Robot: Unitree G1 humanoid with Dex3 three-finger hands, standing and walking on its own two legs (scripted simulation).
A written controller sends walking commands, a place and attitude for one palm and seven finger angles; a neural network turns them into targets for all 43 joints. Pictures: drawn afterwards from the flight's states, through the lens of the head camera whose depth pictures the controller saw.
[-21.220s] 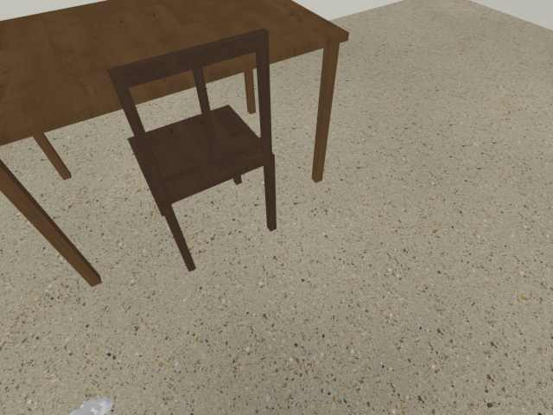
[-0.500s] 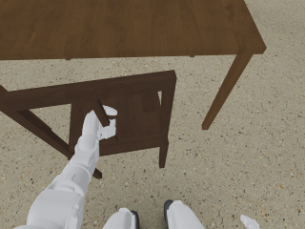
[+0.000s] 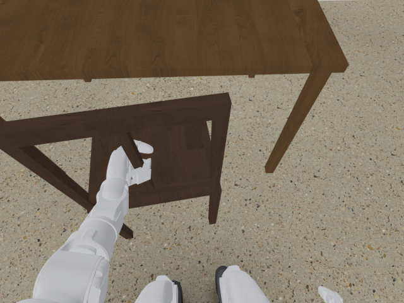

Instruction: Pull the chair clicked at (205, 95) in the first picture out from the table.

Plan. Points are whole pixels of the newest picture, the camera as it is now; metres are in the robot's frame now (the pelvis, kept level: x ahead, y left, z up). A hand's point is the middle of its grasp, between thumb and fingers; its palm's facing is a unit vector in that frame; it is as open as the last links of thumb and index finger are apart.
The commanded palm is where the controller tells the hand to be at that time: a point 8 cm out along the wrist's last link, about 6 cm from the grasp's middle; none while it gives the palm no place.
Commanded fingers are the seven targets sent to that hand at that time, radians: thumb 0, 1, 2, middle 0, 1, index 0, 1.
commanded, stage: step backward, pulling the chair out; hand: left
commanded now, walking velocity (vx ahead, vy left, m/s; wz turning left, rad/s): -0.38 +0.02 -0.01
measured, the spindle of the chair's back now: (138, 164) +0.42 +0.14 -0.06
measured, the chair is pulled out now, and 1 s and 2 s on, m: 0.14 0.16 0.16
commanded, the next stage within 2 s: stop walking, hand still on the chair in 0.14 s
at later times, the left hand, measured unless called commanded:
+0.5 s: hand (145, 172) +0.39 +0.12 -0.05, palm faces +0.03 -0.98 -0.18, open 5.3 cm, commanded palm +0.37 +0.17 -0.03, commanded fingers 0.00 0.90 0.90 -0.50 -1.45 -0.50 -1.45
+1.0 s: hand (144, 172) +0.39 +0.12 -0.04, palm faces -0.02 -0.99 -0.15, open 5.5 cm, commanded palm +0.37 +0.17 -0.03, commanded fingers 0.00 0.90 0.90 -0.50 -1.45 -0.50 -1.45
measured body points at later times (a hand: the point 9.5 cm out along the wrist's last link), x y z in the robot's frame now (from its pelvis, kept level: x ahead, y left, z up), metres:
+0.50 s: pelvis +0.02 +0.00 +0.01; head +0.11 -0.02 +0.45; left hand +0.38 +0.17 -0.03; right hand +0.10 -0.27 -0.12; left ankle +0.05 +0.12 -0.71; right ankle +0.10 -0.09 -0.71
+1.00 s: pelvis +0.10 +0.01 +0.03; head +0.13 +0.00 +0.48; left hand +0.38 +0.18 -0.03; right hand +0.24 -0.24 -0.07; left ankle +0.05 +0.12 -0.71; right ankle +0.10 -0.09 -0.71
